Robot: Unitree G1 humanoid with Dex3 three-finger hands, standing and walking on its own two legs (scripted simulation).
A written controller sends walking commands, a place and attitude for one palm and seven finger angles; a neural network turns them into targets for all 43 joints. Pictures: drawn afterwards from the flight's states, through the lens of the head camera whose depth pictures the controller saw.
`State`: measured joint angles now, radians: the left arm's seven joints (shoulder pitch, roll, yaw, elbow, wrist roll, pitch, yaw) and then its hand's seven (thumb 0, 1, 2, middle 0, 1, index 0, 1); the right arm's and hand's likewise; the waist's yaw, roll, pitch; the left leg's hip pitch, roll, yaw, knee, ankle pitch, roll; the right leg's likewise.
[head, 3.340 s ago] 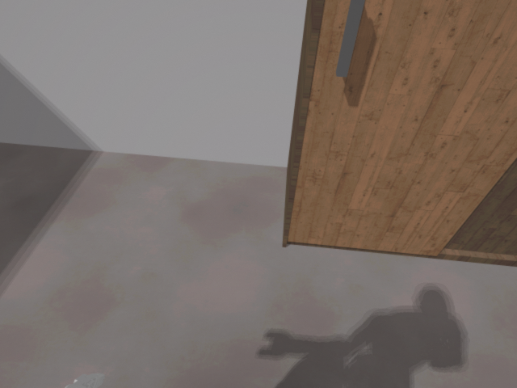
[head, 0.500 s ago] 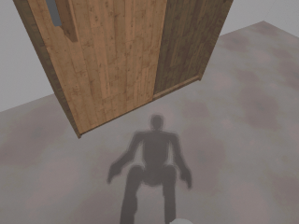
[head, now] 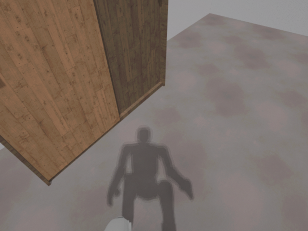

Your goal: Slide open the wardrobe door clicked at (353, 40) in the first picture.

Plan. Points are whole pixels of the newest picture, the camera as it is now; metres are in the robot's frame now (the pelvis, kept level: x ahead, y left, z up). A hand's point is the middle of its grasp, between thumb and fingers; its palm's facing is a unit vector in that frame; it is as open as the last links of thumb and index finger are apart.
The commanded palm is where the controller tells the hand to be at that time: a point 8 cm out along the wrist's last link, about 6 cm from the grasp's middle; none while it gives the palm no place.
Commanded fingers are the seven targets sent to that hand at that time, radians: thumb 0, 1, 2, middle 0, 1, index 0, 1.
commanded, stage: walk to a spot facing it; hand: left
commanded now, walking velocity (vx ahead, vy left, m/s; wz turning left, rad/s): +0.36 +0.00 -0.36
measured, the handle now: out of the picture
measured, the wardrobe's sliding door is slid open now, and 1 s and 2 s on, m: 0.00 0.00 0.00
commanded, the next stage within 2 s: turn to face it in 0.80 s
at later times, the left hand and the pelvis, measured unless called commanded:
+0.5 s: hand (81, 190) +0.28 +0.28 -0.18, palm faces -0.15 -0.97 -0.19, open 7.4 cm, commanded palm none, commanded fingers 0.00 0.90 0.90 -0.20 -0.30 -0.20 -0.30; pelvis +0.18 +0.08 +0.00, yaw -15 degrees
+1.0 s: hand (129, 150) +0.44 +0.13 -0.17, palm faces -0.49 -0.84 -0.23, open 7.3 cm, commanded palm none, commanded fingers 0.00 0.90 0.90 -0.20 -0.30 -0.20 -0.30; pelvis +0.26 +0.02 -0.01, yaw -31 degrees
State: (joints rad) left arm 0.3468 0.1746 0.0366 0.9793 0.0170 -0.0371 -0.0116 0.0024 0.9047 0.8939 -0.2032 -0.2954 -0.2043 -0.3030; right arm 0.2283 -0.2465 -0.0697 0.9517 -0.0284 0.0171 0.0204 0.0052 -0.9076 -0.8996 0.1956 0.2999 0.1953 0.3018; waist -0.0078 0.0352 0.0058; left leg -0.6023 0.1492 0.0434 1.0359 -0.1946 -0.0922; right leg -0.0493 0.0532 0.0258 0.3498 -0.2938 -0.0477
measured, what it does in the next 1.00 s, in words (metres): walks ahead, turning right: left foot, then right foot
